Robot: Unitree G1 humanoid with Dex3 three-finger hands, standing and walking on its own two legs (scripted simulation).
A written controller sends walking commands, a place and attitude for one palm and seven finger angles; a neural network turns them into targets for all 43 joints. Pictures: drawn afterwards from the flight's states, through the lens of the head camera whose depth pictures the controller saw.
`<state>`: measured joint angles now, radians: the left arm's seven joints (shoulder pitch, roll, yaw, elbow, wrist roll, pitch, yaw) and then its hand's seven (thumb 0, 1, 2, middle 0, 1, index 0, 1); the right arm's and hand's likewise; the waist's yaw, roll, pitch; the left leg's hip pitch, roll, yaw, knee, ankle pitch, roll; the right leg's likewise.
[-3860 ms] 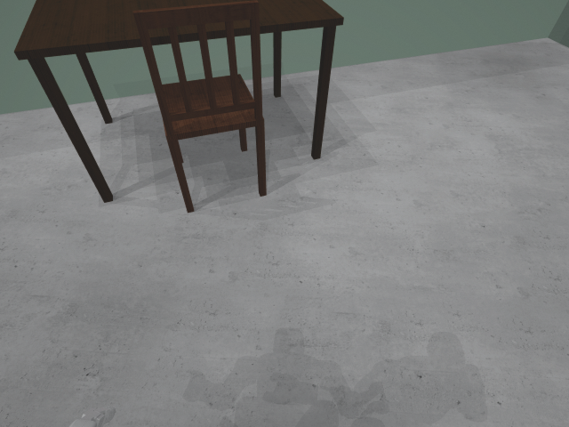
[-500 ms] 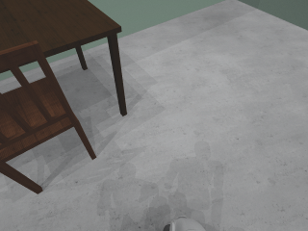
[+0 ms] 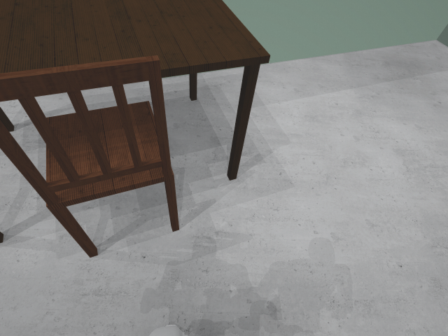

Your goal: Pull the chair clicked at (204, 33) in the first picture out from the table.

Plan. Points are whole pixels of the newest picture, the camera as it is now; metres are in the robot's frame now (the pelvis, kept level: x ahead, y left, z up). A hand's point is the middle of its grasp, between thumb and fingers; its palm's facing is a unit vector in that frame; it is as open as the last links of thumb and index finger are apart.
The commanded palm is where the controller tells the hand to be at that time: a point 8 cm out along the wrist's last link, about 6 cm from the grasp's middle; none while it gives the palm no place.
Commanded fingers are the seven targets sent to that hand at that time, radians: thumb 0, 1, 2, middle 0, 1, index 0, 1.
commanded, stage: turn to face it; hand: left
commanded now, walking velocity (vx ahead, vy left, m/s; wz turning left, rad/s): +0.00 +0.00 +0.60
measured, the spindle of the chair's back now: (92, 136) +0.57 +0.36 -0.07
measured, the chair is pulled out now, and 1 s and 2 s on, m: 0.00 0.00 0.00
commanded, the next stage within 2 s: take the last steps up to it in 0.56 s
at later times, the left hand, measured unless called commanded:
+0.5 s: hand out of the picture +0.04 +0.17 -0.12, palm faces +0.29 -0.91 -0.30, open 7.4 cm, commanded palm none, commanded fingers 0.00 0.90 0.90 -0.20 -0.30 -0.20 -0.30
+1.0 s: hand out of the picture -0.07 +0.17 -0.16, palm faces +0.45 -0.87 -0.19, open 7.4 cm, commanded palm none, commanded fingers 0.00 0.90 0.90 -0.20 -0.30 -0.20 -0.30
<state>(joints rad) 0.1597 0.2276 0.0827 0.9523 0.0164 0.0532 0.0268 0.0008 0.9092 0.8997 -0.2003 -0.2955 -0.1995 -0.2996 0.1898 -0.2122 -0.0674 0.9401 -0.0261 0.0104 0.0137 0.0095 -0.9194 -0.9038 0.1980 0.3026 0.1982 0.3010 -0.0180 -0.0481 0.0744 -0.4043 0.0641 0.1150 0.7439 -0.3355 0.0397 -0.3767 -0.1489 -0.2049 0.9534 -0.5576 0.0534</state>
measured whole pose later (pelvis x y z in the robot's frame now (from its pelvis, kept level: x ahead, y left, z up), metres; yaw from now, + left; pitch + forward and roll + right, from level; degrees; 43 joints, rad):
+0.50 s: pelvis +0.01 -0.05 +0.02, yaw +17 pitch +1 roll +1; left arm 0.19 0.17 0.04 0.89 0.02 0.03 0.03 0.01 0.90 0.90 -0.20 -0.30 -0.20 -0.30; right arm 0.18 -0.26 -0.09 0.94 -0.02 0.07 0.02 0.01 -0.91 -0.90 0.20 0.30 0.20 0.30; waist -0.02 0.07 0.06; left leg -0.50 -0.07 -0.07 0.93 -0.41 -0.01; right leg -0.24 -0.05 -0.07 0.55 -0.33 -0.01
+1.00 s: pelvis +0.03 +0.00 +0.02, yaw +24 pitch +0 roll +0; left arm 0.33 0.23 0.05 1.07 0.02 0.02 -0.01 0.01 0.91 0.90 -0.20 -0.30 -0.20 -0.30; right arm 0.24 -0.16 -0.01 1.00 -0.02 -0.04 -0.01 0.01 -0.91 -0.90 0.20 0.30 0.20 0.30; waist 0.02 -0.05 0.03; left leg -0.08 -0.03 0.06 0.41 -0.33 0.05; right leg -0.43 -0.09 -0.07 1.05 -0.38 0.00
